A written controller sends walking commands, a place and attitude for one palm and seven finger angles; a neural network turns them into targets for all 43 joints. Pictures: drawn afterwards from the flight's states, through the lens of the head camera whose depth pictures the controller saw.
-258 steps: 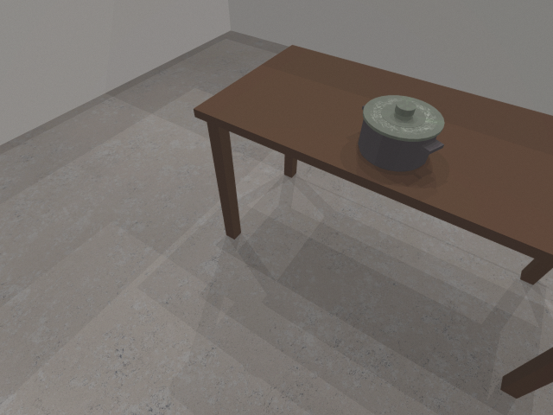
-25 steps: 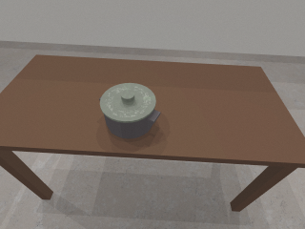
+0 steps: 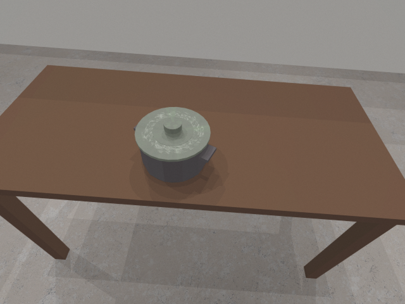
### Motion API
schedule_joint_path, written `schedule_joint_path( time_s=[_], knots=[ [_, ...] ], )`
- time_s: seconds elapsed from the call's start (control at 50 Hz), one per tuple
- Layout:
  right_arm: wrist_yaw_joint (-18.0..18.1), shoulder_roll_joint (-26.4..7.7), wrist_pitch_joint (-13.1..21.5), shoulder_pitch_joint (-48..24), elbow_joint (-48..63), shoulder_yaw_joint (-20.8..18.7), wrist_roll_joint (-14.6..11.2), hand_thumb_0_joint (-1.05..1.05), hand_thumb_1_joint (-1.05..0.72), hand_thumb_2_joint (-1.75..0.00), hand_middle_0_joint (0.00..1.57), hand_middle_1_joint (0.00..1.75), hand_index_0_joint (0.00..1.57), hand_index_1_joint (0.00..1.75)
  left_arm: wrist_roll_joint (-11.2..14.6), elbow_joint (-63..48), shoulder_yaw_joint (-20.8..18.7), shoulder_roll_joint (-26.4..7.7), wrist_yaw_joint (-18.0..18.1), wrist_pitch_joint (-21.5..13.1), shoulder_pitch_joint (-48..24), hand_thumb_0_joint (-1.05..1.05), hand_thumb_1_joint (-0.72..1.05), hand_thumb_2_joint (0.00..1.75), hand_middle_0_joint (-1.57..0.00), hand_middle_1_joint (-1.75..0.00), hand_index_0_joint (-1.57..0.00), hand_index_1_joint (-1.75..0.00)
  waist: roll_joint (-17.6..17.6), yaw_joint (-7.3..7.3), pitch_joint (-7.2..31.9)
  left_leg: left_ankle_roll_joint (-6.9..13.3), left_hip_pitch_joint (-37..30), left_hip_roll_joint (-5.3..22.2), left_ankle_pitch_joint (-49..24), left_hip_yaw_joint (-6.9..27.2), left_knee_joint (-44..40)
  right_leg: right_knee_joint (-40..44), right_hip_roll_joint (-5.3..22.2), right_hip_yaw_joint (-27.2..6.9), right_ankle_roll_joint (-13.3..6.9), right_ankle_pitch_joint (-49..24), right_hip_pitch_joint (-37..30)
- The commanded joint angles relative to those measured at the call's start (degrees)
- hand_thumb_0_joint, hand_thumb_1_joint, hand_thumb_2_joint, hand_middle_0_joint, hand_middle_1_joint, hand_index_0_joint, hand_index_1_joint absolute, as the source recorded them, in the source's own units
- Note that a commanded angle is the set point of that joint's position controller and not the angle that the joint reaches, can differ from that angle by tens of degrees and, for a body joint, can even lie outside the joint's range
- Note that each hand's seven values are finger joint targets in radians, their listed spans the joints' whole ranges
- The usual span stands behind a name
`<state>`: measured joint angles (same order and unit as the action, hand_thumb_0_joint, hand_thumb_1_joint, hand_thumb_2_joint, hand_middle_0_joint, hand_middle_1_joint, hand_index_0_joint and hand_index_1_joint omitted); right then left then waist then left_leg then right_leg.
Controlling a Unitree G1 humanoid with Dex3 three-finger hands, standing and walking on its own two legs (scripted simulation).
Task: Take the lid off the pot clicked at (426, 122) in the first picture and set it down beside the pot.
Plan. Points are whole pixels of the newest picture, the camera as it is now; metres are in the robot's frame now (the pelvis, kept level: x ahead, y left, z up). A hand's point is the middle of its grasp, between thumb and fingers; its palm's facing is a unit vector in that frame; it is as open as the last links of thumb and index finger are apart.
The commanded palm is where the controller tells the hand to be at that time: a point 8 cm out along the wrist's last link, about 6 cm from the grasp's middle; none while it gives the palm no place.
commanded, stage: lift the closed hand beside the body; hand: left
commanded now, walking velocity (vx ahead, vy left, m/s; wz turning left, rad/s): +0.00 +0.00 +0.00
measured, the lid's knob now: (172, 125) +0.53 +0.12 +0.03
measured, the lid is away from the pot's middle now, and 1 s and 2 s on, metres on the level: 0.00 0.00 0.00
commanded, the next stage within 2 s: raise the hand higher, near the body in 0.66 s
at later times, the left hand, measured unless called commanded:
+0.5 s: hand out of the picture +0.10 +0.18 -0.08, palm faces +0.24 -0.92 -0.30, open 3.9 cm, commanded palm +0.07 +0.22 -0.04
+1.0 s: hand (96, 300) +0.13 +0.20 -0.03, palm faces +0.25 -0.89 -0.37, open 3.1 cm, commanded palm +0.09 +0.23 +0.02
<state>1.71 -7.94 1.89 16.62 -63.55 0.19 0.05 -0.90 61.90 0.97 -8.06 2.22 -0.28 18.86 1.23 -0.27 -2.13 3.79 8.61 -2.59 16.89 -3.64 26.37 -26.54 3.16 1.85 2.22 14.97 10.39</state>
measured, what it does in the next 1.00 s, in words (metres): stands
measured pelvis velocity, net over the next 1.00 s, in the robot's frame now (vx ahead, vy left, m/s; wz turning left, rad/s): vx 0.02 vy -0.04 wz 0.02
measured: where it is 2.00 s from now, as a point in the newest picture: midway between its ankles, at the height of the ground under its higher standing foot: outside the picture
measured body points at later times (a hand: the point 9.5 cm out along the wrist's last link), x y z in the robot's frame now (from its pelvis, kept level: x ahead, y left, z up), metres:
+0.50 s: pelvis -0.02 -0.04 +0.00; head +0.01 -0.04 +0.45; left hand +0.08 +0.23 -0.06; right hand +0.19 -0.28 -0.07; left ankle -0.03 +0.07 -0.74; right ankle -0.01 -0.15 -0.74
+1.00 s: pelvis +0.02 -0.04 +0.00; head +0.04 -0.05 +0.45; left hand +0.12 +0.24 +0.00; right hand +0.18 -0.27 -0.10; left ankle -0.03 +0.07 -0.74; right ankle -0.01 -0.15 -0.74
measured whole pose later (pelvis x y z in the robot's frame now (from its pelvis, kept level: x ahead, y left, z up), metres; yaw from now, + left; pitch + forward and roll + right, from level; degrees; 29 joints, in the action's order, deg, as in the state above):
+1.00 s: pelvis +0.02 -0.04 +0.00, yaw +1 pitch +1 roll +0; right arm 2.3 -12.7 4.6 11.8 -38.2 -1.9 -0.6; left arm 1.4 -0.1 -7.0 -12.8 5.4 -0.6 36.0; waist -2.8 -1.6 -0.9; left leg 0.9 9.5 0.1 16.9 -1.2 25.1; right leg -24.1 0.4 4.2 -0.6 15.3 10.2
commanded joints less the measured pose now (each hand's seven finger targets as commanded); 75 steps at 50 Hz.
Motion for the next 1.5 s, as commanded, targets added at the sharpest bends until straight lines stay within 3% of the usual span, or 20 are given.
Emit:
schedule_joint_path(
  time_s=[0.0,0.02,0.04,0.08,0.14,0.2,0.26,0.34,0.42,0.5,0.58,0.7,0.78,0.9,1.0,1.08,1.2,1.28,1.38,1.48],
  knots=[
    [0.4,-5.2,0.7,3.8,1.1,-0.8,0.2,0.0,-0.9,-0.9,0.2,0.3,0.2,0.3,0.1,-1.1,-1.0,-4.7,0.5,-0.6,4.8,0.0,0.9,0.9,-0.2,-0.3,-0.2,-0.3,-2.0,-0.13,-2.0,-0.9,0.6,8.5,-15.9,7.5,-5.9,3.0,3.4,-3.4,-3.9,-8.9,1.4],
    [-0.3,-7.7,0.8,2.0,4.8,-0.5,0.9,0.0,-0.9,-0.9,0.2,0.3,0.2,0.3,0.9,-3.6,-0.3,-10.5,0.7,-2.1,-0.5,0.0,0.9,0.9,-0.2,-0.3,-0.2,-0.3,-4.0,1.57,-1.5,-1.5,0.1,4.8,-29.2,7.8,-8.0,-4.9,-2.2,-0.7,-5.5,-13.4,2.0],
    [-1.2,-18.0,9.7,-4.4,22.4,-1.9,-2.9,0.0,-0.9,-0.9,0.2,0.3,0.2,0.3,9.1,-66.5,-1.1,-17.1,3.5,-7.9,-31.2,0.0,0.9,0.9,-0.24,-0.35,-0.24,-0.35,-11.6,2.43,13.1,-4.4,-4.0,1.8,-25.8,8.9,-7.4,-2.3,-3.2,-1.8,-3.6,-5.6,3.0],
    [0.7,-13.1,15.1,-3.1,16.7,-1.8,-3.3,0.0,-0.9,-0.9,0.2,0.3,0.2,0.3,6.4,-54.5,2.2,-6.4,7.1,-1.6,-10.6,0.0,0.9,0.9,-0.33,-0.44,-0.33,-0.44,-11.0,2.45,7.4,-7.5,-2.4,4.5,-19.9,7.1,-10.9,-1.9,-3.6,-0.2,-5.1,-3.6,2.9],
    [-2.0,-12.4,15.0,-5.4,18.0,-1.5,-1.9,0.0,-0.9,-0.9,0.2,0.3,0.2,0.3,3.8,-44.4,6.8,3.2,7.2,1.3,4.0,0.0,0.9,0.9,-0.46,-0.59,-0.46,-0.59,0.5,2.23,-1.6,-5.1,1.3,3.0,-16.4,8.4,-8.6,2.3,-3.5,3.3,-4.6,-8.3,2.1],
    [-3.7,-12.8,11.1,-7.8,22.6,-4.2,-1.0,0.0,-0.9,-0.9,0.2,0.3,0.2,0.3,1.0,-38.5,0.1,-1.9,5.7,0.3,12.8,0.0,0.9,0.9,-0.6,-0.73,-0.6,-0.73,9.0,-0.33,0.2,-3.3,5.5,3.1,-17.4,7.3,-5.7,3.1,-3.3,4.2,-3.7,-8.4,1.2],
    [-4.1,-11.8,8.1,-10.4,27.6,-5.5,-0.8,0.0,-0.9,-0.9,0.2,0.3,0.2,0.3,2.2,-46.9,-10.4,-9.0,4.8,-2.2,25.9,0.0,0.9,0.9,-0.73,-0.88,-0.73,-0.88,4.7,-4.69,6.9,-4.1,6.8,2.6,-15.1,5.3,-6.6,2.8,-2.7,3.5,-4.2,-6.4,-5.1],
    [-2.8,-11.5,5.9,-12.2,33.1,-4.6,-1.6,0.0,-0.9,-0.9,0.2,0.3,0.2,0.3,2.2,-55.8,-10.3,-10.5,4.4,-3.9,14.7,0.0,0.9,0.9,-0.9,-1.07,-0.9,-1.07,-3.9,-0.79,0.3,-3.5,7.9,1.4,-5.6,2.7,-5.8,5.3,-2.8,1.7,-3.8,-2.2,0.9],
    [-1.4,-12.3,4.9,-10.5,35.3,-3.5,-1.4,0.0,-0.9,-0.9,0.2,0.3,0.2,0.3,2.3,-58.8,-10.3,-12.5,4.7,-5.2,1.0,0.0,0.9,0.9,-1.08,-1.26,-1.08,-1.26,-3.5,2.18,-0.9,-2.2,5.5,0.6,0.0,2.2,-3.1,7.7,-2.8,0.0,-3.0,3.2,6.9],
    [-0.1,-11.7,5.8,-9.5,36.4,-3.0,-0.4,0.0,-0.9,-0.9,0.2,0.3,0.2,0.3,2.8,-64.2,-8.5,-11.0,5.2,-4.2,4.3,0.0,0.9,0.9,-1.26,-1.45,-1.26,-1.45,-5.6,0.7,10.1,-1.6,-0.1,0.2,-6.7,2.0,-2.0,6.1,-2.9,-0.4,-3.1,-3.8,0.7],
    [0.2,-12.2,4.3,-9.8,35.4,-3.2,-0.5,0.0,-0.9,-0.9,0.2,0.3,0.2,0.3,2.4,-53.5,-8.6,-8.6,4.6,-2.3,10.1,0.0,0.9,0.9,-1.3,-1.5,-1.3,-1.5,4.9,0.85,3.2,-1.4,4.3,0.2,-7.5,2.4,-0.9,5.4,-2.9,0.6,-2.3,-7.0,3.3],
    [0.7,-11.2,5.0,-10.9,35.7,-3.0,-0.2,0.0,-0.9,-0.9,0.2,0.3,0.2,0.3,2.7,-65.9,-14.0,-14.6,5.0,-2.9,11.7,0.0,0.9,0.9,-1.3,-1.5,-1.3,-1.5,-5.3,-1.99,11.3,-1.5,-0.1,0.4,-17.3,1.9,-1.5,3.3,-2.1,-0.1,-2.5,-19.1,-3.9],
    [0.9,-10.8,4.0,-11.5,34.4,-3.6,-0.3,0.0,-0.9,-0.9,0.2,0.3,0.2,0.3,2.5,-59.4,-13.7,-11.8,4.6,-1.6,17.5,0.0,0.9,0.9,-1.3,-1.5,-1.3,-1.5,2.4,-1.51,5.3,-1.4,2.3,1.0,-17.6,2.3,-1.4,3.4,-2.1,0.9,-1.7,-22.2,-2.1],
    [0.9,-10.3,6.1,-11.9,35.0,-3.6,-0.4,0.0,-0.9,-0.9,0.2,0.3,0.2,0.3,2.5,-74.5,-13.8,-14.2,4.1,-3.4,19.0,0.0,0.9,0.9,-1.3,-1.5,-1.3,-1.5,-5.2,-2.84,10.3,-1.1,-2.6,1.6,-24.4,2.1,-2.3,4.1,-2.4,1.1,-2.4,-21.9,-4.4],
    [1.1,-10.6,6.0,-11.7,34.7,-4.1,-0.5,0.0,-0.9,-0.9,0.2,0.3,0.2,0.3,2.1,-71.8,-12.3,-11.8,3.5,-3.7,21.8,0.0,0.9,0.9,-1.3,-1.5,-1.3,-1.5,1.0,-2.04,5.5,-0.8,-2.2,2.3,-23.3,2.6,-2.8,4.9,-3.0,2.1,-2.0,-19.4,-1.7],
    [0.9,-10.3,7.3,-11.5,36.1,-3.7,-0.4,0.0,-0.9,-0.9,0.2,0.3,0.2,0.3,2.0,-83.6,-12.3,-13.7,3.2,-5.4,21.7,0.0,0.9,0.9,-1.3,-1.5,-1.3,-1.5,-3.7,-2.93,10.3,-0.9,-5.3,2.8,-28.0,2.8,-3.4,4.9,-2.9,1.9,-2.1,-19.6,-4.1],
    [0.8,-10.0,6.3,-12.0,36.0,-3.4,-0.3,0.0,-0.9,-0.9,0.2,0.3,0.2,0.3,2.0,-81.9,-13.3,-12.6,3.0,-5.5,22.4,0.0,0.9,0.9,-1.3,-1.5,-1.3,-1.5,-1.3,-2.67,4.2,-1.3,-3.7,3.3,-25.7,3.2,-4.5,6.2,-3.3,2.4,-2.3,-16.8,-2.1],
    [0.5,-9.9,7.3,-11.6,37.4,-2.8,-0.1,0.0,-0.9,-0.9,0.2,0.3,0.2,0.3,1.8,-91.4,-13.4,-14.1,3.0,-6.9,20.0,0.0,0.9,0.9,-1.3,-1.5,-1.3,-1.5,-6.5,-3.07,7.2,-1.8,-5.5,3.8,-27.7,3.9,-4.9,6.2,-3.1,2.2,-2.5,-15.6,-3.6],
    [0.3,-9.9,6.9,-11.7,37.1,-2.5,0.0,0.0,-0.9,-0.9,0.2,0.3,0.2,0.3,2.0,-90.3,-15.1,-14.2,3.3,-6.9,19.0,0.0,0.9,0.9,-1.3,-1.5,-1.3,-1.5,-2.9,-2.79,3.9,-2.2,-4.0,4.2,-24.0,4.4,-5.6,6.9,-3.6,2.5,-2.7,-12.9,-2.7],
    [-0.1,-10.1,7.3,-11.8,38.1,-1.8,0.0,0.0,-0.9,-0.9,0.2,0.3,0.2,0.3,2.2,-96.6,-15.7,-15.6,3.3,-8.5,15.0,0.0,0.9,0.9,-1.3,-1.5,-1.3,-1.5,-6.6,-3.03,5.1,-2.7,-4.0,4.5,-22.0,5.5,-6.3,6.7,-3.5,2.2,-2.9,-10.6,-3.5]
  ],
)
